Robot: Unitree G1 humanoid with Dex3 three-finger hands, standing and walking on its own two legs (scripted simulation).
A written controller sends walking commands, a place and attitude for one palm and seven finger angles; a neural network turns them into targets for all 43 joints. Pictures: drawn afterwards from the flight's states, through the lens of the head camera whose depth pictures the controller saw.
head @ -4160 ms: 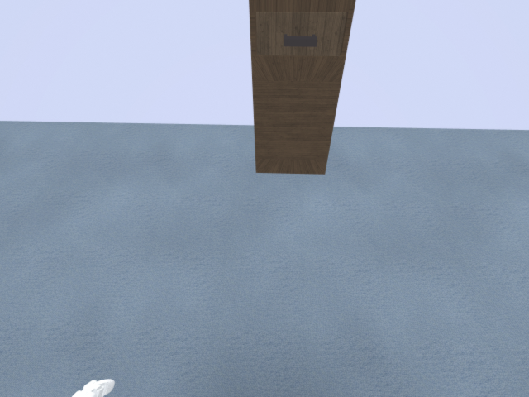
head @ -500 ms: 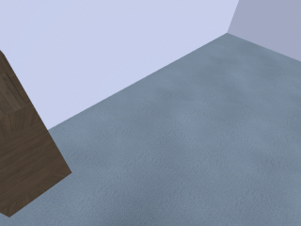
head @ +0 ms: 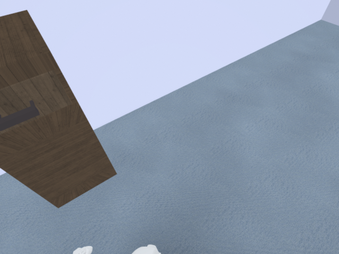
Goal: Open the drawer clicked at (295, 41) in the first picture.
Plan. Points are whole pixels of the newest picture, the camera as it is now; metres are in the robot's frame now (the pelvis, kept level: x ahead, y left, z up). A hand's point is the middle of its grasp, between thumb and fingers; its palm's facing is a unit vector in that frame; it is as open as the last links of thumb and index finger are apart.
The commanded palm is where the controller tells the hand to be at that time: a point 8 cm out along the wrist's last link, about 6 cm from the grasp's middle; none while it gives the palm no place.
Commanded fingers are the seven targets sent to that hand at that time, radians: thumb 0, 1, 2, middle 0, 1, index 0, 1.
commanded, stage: turn to face it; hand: left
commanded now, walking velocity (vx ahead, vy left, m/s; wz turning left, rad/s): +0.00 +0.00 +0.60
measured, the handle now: (16, 113) +0.55 +0.55 -0.02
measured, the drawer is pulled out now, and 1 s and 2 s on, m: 0.00 0.00 0.00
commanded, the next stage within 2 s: take the last steps up to it in 0.94 s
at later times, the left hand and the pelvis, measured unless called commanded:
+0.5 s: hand out of the picture -0.06 +0.27 -0.18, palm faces +0.36 -0.90 -0.25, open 7.4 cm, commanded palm none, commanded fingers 0.00 0.90 0.90 -0.20 -0.30 -0.20 -0.30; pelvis -0.01 +0.05 +0.00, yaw +19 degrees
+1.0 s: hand out of the picture +0.00 +0.23 -0.13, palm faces +0.50 -0.82 -0.28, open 7.4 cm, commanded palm none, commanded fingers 0.00 0.90 0.90 -0.20 -0.30 -0.20 -0.30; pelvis +0.01 +0.01 +0.00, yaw +31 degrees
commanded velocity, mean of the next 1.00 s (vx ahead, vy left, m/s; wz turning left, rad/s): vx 0.00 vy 0.00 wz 0.45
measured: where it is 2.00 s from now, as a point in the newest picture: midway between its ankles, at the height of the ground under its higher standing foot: outside the picture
